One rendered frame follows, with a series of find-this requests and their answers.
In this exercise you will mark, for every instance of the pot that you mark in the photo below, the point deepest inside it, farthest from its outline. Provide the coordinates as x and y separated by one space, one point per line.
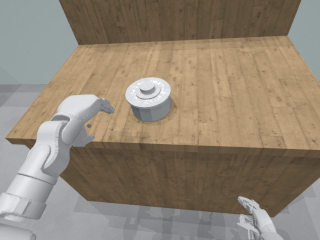
152 114

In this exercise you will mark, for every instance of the lid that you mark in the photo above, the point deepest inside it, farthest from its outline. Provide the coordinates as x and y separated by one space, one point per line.
157 97

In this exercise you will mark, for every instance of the right robot hand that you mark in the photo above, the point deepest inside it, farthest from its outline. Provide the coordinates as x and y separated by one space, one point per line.
252 228

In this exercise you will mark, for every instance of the knob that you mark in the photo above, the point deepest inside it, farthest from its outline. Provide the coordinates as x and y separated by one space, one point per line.
147 87

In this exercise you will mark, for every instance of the left robot hand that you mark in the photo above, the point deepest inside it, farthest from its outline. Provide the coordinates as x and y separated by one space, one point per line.
84 107

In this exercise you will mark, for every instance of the robot left forearm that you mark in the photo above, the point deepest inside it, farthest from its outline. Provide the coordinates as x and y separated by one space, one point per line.
48 158

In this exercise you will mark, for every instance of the left robot upper arm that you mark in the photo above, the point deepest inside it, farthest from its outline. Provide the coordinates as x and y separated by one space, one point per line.
9 232

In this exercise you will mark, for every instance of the table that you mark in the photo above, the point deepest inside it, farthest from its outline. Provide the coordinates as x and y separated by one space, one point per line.
244 119

